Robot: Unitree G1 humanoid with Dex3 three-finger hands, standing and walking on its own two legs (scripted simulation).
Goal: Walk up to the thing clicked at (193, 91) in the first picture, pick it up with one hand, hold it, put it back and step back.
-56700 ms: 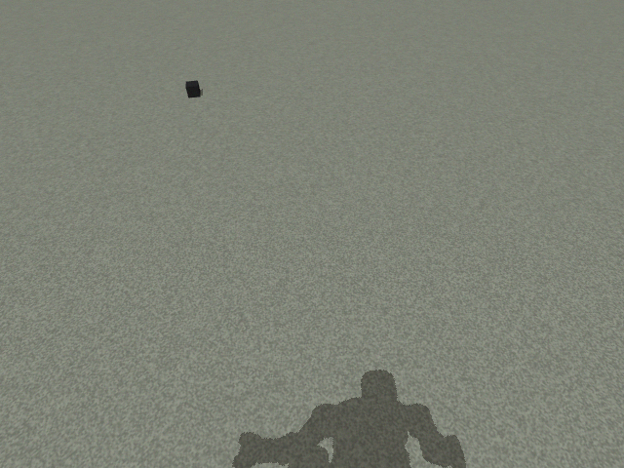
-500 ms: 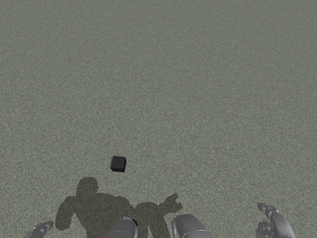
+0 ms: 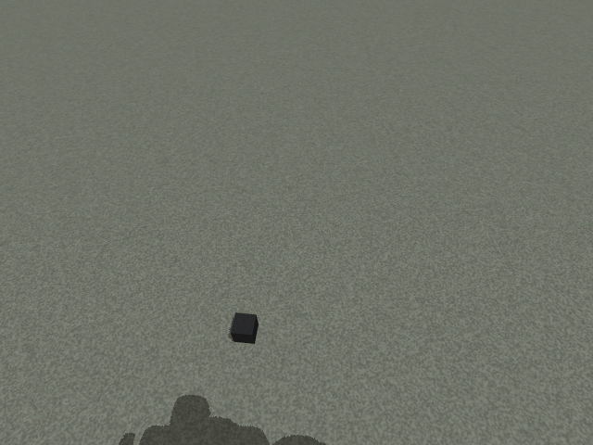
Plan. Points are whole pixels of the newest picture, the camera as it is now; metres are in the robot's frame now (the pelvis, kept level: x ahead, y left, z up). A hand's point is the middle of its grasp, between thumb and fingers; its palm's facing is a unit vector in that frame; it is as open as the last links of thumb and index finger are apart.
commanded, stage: walk up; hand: left
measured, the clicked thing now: (245, 328) +0.61 +0.23 -0.72
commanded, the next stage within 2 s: none
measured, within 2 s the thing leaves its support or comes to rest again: neither
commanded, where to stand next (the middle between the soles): +0.22 -0.01 m, yaw -1 degrees
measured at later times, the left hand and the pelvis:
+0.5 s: hand out of the picture +0.14 +0.22 -0.14, palm faces -0.06 -0.92 -0.38, open 7.4 cm; pelvis +0.04 -0.02 +0.00, yaw -1 degrees
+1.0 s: hand out of the picture +0.10 +0.27 -0.15, palm faces -0.06 -0.92 -0.39, open 7.4 cm; pelvis +0.02 +0.00 +0.00, yaw -2 degrees
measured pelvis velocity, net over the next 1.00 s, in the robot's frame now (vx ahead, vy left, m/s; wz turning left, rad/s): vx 0.02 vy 0.00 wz -0.03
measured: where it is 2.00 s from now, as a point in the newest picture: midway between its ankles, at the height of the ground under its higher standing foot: outside the picture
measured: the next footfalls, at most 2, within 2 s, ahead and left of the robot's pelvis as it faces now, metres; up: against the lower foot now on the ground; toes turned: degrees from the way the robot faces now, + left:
right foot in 0.38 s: +0.19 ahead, -0.15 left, +0.00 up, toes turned -3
left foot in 0.66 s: +0.07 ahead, +0.13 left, +0.00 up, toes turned +0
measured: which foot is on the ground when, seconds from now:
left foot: down 0.00-0.40, up 0.42-0.64, down 0.66-1.00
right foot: down 0.00-0.00, up 0.02-0.36, down 0.38-0.72, up 0.74-0.92, down 0.94-1.00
